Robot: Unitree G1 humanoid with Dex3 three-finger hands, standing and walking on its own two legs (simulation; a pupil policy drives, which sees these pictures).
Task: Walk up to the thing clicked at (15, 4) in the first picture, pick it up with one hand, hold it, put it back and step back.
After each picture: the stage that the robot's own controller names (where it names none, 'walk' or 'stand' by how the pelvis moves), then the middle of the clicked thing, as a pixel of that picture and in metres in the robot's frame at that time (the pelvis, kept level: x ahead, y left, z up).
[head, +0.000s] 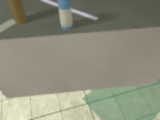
stand; (14, 3) +0.89 +0.39 +0.02
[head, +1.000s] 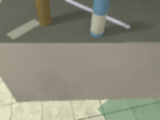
walk; (42, 2) +0.80 +0.19 +0.05
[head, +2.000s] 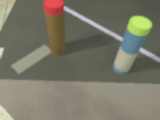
stand; (56, 30) +0.56 +0.13 +0.05
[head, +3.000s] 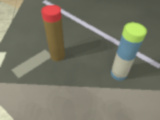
stand; (55, 36) +0.56 +0.13 +0.03
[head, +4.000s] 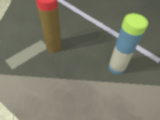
stand; (50, 26) +0.56 +0.14 +0.05
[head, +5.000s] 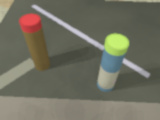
stand; (37, 45) +0.51 +0.20 +0.03
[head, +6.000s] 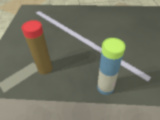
stand; (39, 50) +0.51 +0.20 +0.02
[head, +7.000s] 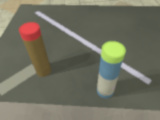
stand; (37, 52) +0.49 +0.21 +0.02
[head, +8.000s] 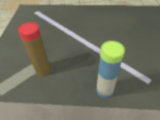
stand; (37, 52) +0.49 +0.21 +0.02
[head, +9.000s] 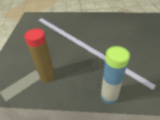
rise first; (41, 58) +0.48 +0.20 +0.02
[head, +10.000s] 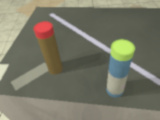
go down; (50, 50) +0.51 +0.19 +0.02
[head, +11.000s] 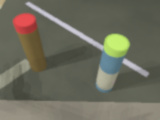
go down; (32, 46) +0.50 +0.18 +0.03
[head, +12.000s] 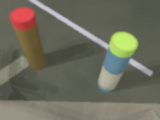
go down; (31, 43) +0.49 +0.17 +0.04
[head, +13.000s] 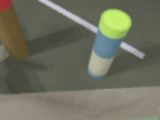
close in; (9, 28) +0.50 +0.19 +0.08
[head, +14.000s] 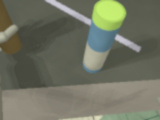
close; out of the picture +0.52 +0.20 +0.09
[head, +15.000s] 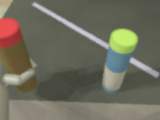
lift; (17, 61) +0.36 +0.20 +0.13
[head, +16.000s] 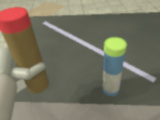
lift; (27, 56) +0.33 +0.17 +0.21
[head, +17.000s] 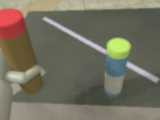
hold; (21, 58) +0.32 +0.18 +0.20
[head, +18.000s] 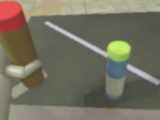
crouch; (22, 52) +0.32 +0.17 +0.22
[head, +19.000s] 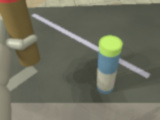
crouch; (20, 29) +0.43 +0.17 +0.21
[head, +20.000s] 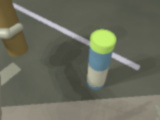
lower; (5, 19) +0.50 +0.19 +0.17
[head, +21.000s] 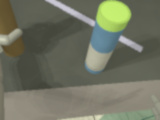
lower; (3, 22) +0.51 +0.18 +0.09
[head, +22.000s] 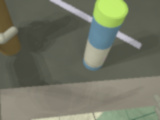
lower; out of the picture +0.51 +0.19 +0.09
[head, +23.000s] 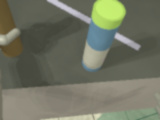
lower; (1, 22) +0.51 +0.18 +0.09
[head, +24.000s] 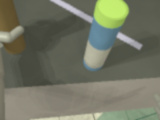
rest; (5, 19) +0.52 +0.17 +0.09
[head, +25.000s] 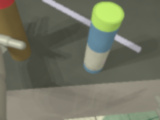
withdraw; (11, 28) +0.50 +0.17 +0.09
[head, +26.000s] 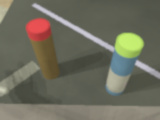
sink last; (45, 53) +0.45 +0.15 +0.06
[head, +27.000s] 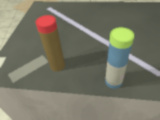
stand; (52, 46) +0.51 +0.17 +0.05
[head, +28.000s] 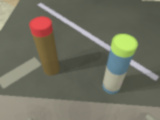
stand; (47, 49) +0.47 +0.16 +0.04
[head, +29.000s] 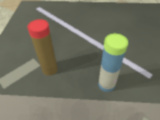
stand; (45, 50) +0.49 +0.17 +0.03
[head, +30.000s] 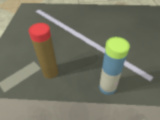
stand; (45, 54) +0.48 +0.17 +0.02
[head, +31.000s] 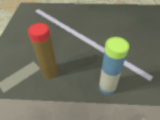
stand; (45, 54) +0.48 +0.17 +0.02
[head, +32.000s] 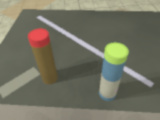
walk; (45, 59) +0.47 +0.17 +0.03
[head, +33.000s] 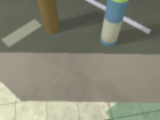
walk; (47, 6) +0.63 +0.16 +0.05
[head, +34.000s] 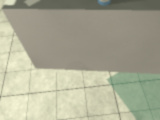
walk; out of the picture +0.97 +0.15 +0.04
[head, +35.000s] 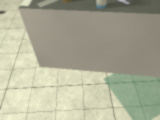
stand; out of the picture +1.16 +0.14 +0.04
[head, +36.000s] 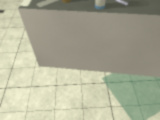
stand; out of the picture +1.17 +0.13 +0.02
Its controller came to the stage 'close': yes
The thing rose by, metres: 0.20
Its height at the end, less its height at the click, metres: +0.00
